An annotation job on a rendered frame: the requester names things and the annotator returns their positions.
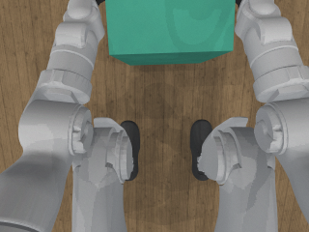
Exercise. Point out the robot right upper arm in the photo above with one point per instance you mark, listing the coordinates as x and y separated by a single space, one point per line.
282 128

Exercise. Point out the carton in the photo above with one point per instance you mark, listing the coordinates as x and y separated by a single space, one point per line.
167 32

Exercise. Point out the robot left thigh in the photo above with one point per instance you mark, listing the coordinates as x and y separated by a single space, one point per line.
97 183

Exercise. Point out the robot right forearm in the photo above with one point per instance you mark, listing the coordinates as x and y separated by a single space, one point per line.
272 53

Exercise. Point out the robot left forearm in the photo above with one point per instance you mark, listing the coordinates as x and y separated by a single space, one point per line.
67 77

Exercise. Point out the robot right thigh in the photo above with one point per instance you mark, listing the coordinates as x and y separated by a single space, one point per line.
247 200

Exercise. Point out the robot left upper arm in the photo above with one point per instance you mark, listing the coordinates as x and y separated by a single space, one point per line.
51 134

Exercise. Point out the robot thigh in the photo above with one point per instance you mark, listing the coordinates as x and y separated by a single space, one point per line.
247 200
97 183

